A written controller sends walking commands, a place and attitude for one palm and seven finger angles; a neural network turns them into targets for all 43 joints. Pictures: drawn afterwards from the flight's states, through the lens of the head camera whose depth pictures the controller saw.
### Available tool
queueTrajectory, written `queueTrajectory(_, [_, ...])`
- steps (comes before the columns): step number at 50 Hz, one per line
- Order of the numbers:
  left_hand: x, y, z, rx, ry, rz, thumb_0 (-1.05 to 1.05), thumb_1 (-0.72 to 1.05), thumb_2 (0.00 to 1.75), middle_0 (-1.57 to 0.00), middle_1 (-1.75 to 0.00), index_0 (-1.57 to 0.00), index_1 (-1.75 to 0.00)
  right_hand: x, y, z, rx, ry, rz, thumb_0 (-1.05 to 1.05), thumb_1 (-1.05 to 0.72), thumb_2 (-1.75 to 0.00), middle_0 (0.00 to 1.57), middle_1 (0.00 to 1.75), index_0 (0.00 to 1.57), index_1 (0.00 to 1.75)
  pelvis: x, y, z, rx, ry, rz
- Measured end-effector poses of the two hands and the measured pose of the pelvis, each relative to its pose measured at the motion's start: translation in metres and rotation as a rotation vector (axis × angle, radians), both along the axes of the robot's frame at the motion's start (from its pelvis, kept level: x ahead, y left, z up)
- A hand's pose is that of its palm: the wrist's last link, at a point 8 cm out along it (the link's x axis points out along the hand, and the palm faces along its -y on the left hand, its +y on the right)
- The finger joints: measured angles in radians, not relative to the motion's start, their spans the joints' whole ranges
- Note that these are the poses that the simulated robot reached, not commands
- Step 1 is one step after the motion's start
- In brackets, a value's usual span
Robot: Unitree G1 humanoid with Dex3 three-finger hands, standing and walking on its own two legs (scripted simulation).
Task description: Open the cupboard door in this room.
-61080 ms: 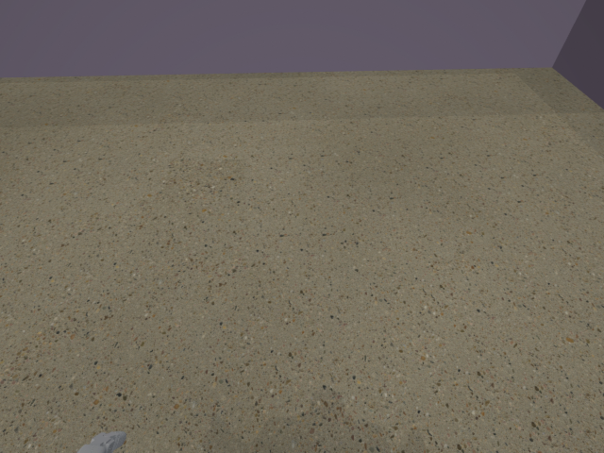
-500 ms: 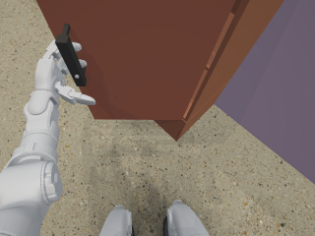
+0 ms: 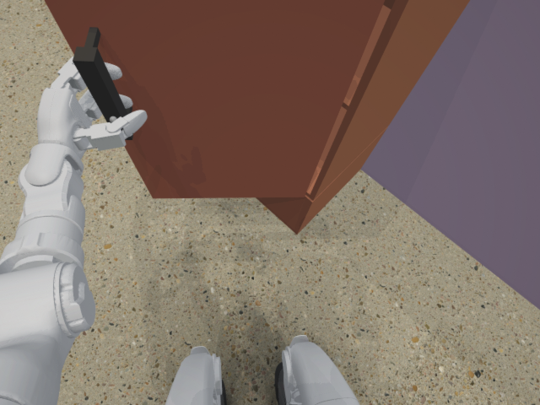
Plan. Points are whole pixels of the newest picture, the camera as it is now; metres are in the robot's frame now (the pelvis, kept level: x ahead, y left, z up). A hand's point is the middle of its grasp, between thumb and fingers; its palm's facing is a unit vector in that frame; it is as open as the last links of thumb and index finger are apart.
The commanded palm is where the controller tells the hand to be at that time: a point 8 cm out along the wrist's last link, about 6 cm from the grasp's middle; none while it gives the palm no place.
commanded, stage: close the thumb around the handle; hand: left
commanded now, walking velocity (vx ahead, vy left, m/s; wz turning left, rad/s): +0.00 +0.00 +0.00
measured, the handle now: (110, 88) +0.56 +0.19 +0.06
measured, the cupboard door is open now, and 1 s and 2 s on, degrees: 46 70 89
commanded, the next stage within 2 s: pull the door open along its arc in 0.26 s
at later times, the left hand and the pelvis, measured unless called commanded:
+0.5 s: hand (120, 122) +0.50 +0.17 +0.06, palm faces -0.04 -1.00 -0.02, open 6.1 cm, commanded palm +0.47 +0.22 +0.06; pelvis +0.01 +0.00 +0.00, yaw +0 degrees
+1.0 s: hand (151, 215) +0.36 +0.12 +0.06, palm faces +0.13 -0.99 +0.06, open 6.4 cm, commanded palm +0.31 +0.20 +0.06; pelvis +0.03 -0.01 +0.03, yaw +0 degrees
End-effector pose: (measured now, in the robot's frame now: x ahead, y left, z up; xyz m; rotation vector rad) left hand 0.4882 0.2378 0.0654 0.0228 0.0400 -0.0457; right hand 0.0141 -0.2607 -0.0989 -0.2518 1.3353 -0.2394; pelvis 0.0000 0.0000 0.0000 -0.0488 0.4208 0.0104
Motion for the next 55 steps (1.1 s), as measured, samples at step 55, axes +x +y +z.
queueTrajectory(55, [-0.18, -0.084, -0.004, -0.063, -0.043, 0.303, 0.02, 0.65, 0.75, -0.32, -1.28, -0.33, -1.26, 0.18, 0.03, 0.031, 0.159, -0.469, 0.207, 0.01, -0.91, -0.9, 0.2, 0.3, 0.2, 0.3, 0.024, -0.015, 0.022, 0.053, -0.126, -0.006])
